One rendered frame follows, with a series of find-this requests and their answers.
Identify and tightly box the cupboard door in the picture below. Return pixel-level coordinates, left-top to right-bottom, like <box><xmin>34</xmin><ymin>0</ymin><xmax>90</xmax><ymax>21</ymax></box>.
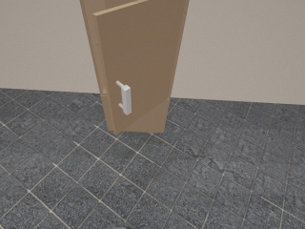
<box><xmin>92</xmin><ymin>0</ymin><xmax>185</xmax><ymax>135</ymax></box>

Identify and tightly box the handle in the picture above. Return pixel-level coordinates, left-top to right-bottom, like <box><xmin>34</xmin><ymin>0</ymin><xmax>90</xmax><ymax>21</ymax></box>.
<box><xmin>115</xmin><ymin>80</ymin><xmax>132</xmax><ymax>115</ymax></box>

